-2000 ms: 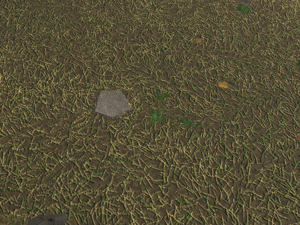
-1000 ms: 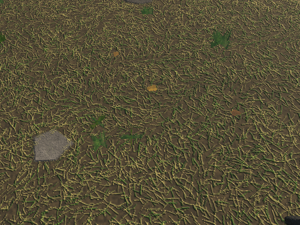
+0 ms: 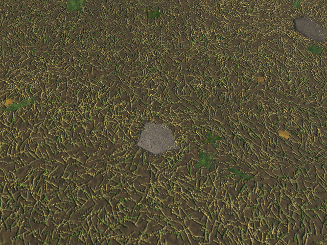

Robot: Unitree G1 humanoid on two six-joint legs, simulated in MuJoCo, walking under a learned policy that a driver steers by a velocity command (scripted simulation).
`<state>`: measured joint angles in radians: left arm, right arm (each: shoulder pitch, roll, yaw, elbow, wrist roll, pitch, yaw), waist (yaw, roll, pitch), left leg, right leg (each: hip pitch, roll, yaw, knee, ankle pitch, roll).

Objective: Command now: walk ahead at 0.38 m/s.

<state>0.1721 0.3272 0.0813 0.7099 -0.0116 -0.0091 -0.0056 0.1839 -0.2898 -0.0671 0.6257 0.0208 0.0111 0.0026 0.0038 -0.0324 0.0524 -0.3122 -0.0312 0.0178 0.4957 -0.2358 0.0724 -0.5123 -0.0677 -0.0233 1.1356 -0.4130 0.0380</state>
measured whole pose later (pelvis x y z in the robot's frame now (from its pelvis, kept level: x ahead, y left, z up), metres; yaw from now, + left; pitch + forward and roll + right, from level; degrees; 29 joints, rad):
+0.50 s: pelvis +0.24 -0.12 -0.05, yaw -20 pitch +1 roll +2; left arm 0.22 0.29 0.05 0.65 -0.06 -0.02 -0.06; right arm 0.36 -0.31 -0.08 0.81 0.01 -0.04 0.01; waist 0.00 0.01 0.02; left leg 0.24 0.13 0.35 0.44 -0.53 -0.11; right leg -0.62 -0.07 -0.10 0.79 -0.20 -0.11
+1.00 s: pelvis +0.64 -0.32 -0.04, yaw -28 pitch +1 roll +0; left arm 0.39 0.32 0.04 0.81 0.04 -0.06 0.02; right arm 0.08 -0.28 -0.02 0.64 0.02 -0.12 0.06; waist 0.02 0.00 0.04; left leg -0.58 -0.07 0.08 0.48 0.09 0.09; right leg 0.22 0.06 0.00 0.50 -0.47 -0.07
